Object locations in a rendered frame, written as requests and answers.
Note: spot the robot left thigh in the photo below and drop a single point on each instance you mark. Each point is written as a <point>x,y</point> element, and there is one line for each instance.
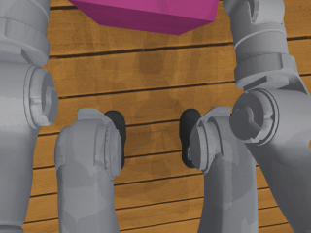
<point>85,183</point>

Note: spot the robot left upper arm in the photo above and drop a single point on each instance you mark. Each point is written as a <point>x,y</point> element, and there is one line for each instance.
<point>28,101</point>

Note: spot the left robot forearm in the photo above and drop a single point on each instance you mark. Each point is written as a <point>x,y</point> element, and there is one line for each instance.
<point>23,31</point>

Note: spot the right robot forearm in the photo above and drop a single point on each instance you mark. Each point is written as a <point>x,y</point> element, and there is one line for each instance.
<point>261,48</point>

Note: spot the robot right upper arm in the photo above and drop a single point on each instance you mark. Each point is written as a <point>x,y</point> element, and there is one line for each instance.
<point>275,126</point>

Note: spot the carton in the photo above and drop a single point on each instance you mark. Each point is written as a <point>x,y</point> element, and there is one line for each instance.
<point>173,17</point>

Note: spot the robot left foot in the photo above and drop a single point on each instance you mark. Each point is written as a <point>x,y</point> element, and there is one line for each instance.
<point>118,120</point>

